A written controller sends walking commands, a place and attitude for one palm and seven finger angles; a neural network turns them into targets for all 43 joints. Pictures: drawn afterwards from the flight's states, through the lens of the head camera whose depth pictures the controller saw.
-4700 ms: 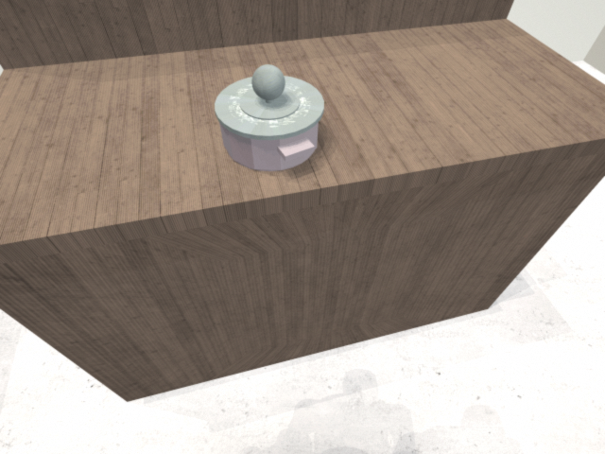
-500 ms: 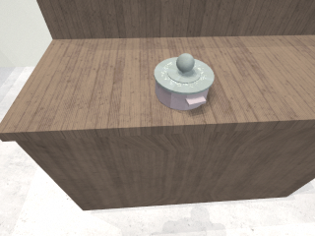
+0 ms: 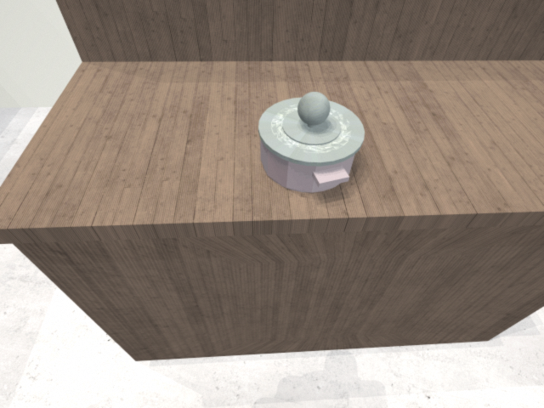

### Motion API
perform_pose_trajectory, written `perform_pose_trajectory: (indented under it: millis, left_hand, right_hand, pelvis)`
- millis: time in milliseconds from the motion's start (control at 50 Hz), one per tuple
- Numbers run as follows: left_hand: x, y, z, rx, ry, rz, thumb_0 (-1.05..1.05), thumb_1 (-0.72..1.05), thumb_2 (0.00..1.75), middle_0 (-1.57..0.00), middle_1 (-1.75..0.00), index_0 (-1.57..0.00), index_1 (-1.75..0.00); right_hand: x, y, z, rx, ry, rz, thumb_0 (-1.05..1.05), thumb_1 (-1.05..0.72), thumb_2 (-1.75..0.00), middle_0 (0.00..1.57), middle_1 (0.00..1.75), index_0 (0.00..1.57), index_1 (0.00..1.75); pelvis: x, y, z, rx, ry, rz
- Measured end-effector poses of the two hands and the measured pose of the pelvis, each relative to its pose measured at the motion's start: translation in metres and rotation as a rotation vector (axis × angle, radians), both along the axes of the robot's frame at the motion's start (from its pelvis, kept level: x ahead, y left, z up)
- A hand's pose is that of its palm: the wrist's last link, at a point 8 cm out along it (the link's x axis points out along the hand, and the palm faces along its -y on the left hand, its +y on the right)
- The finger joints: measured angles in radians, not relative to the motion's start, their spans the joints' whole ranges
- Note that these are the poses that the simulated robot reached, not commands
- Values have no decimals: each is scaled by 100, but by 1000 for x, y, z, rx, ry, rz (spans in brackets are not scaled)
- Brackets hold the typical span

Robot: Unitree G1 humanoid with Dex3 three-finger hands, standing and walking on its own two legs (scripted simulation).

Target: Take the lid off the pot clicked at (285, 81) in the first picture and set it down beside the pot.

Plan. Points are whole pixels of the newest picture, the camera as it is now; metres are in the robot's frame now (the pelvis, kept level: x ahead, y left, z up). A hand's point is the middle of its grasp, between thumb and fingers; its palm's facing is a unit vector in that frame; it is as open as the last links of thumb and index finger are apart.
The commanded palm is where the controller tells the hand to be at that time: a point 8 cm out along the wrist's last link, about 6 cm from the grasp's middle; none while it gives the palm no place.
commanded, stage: look again from close up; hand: left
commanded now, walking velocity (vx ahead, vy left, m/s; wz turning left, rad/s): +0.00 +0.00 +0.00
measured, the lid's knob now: (313, 108) +0.53 -0.03 +0.17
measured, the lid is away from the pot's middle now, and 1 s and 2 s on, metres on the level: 0.00 0.00 0.00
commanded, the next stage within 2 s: shuffle to correct the standing spot in 0.08 s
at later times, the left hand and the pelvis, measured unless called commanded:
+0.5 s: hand out of the picture +0.01 +0.16 -0.18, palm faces +0.09 -0.98 -0.19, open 7.3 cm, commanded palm none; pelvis +0.02 -0.02 -0.01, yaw +3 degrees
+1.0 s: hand out of the picture +0.13 +0.12 -0.18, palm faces +0.21 -0.97 -0.15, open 7.3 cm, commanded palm none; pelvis +0.08 -0.08 +0.00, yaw +8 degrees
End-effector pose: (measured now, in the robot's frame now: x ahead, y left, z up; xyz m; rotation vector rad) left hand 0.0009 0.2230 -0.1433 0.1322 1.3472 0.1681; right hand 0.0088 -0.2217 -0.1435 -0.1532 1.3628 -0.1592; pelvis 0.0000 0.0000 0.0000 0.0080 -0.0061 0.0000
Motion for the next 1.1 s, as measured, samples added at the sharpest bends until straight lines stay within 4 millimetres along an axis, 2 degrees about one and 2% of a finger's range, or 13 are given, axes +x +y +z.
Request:
perform_pose_trajectory:
  millis: [340,440,540,580,640,720,780,840,920,1000,1100]
  left_hand:
    - [-8,-3,-7,-23,29,15,0,91,90,-20,-30,-20,-30]
    - [-6,-7,-9,-15,45,28,0,91,90,-20,-30,-20,-30]
    - [-1,-18,-8,6,40,75,0,91,90,-20,-30,-20,-30]
    - [-2,-23,-9,11,37,105,0,91,90,-20,-30,-20,-30]
    - [-7,-34,-11,3,58,142,0,91,90,-20,-30,-20,-30]
    - [-13,-50,-18,-32,115,157,0,91,90,-20,-30,-20,-30]
    - [-9,-58,-31,-69,151,146,0,91,90,-20,-30,-20,-30]
    - [11,-61,-37,-76,147,112,0,91,90,-20,-30,-20,-30]
    - [63,-59,-26,-54,4,123,0,91,90,-20,-30,-20,-30]
    - [112,-59,-7,-26,-157,146,0,92,90,-20,-30,-20,-30]
    - [144,-77,4,19,-216,101,0,92,90,-20,-30,-20,-30]
  right_hand:
    - [1,2,0,-5,6,-1,1,-92,-90,20,30,20,30]
    - [0,-3,-4,5,38,-3,0,-91,-90,20,30,20,30]
    - [6,-20,-10,1,87,17,0,-91,-90,20,30,20,30]
    - [16,-28,-8,-12,103,37,0,-91,-90,20,30,20,30]
    - [42,-38,-5,-38,89,66,1,-91,-90,20,30,20,30]
    - [90,-45,-3,-62,8,91,1,-91,-90,20,30,20,30]
    - [125,-45,-6,-78,-90,96,1,-91,-90,20,30,20,30]
    - [142,-47,0,-77,-162,87,0,-91,-90,20,30,20,30]
    - [142,-57,13,-81,-141,122,0,-91,-90,20,30,20,30]
    - [144,-83,22,-95,-81,175,0,-93,-90,20,30,20,30]
    - [162,-131,20,-92,-92,171,0,-92,-90,20,30,21,30]
  pelvis:
    - [5,0,-2,2,1,14]
    - [12,-9,-7,12,20,34]
    - [24,-25,-11,1,39,70]
    - [30,-30,-11,2,40,91]
    - [40,-35,-11,6,33,107]
    - [55,-37,-14,3,22,110]
    - [65,-37,-23,-10,9,97]
    - [71,-45,-24,1,-9,87]
    - [75,-60,-11,-24,-11,122]
    - [77,-81,-1,-52,4,148]
    - [84,-118,-3,-67,23,155]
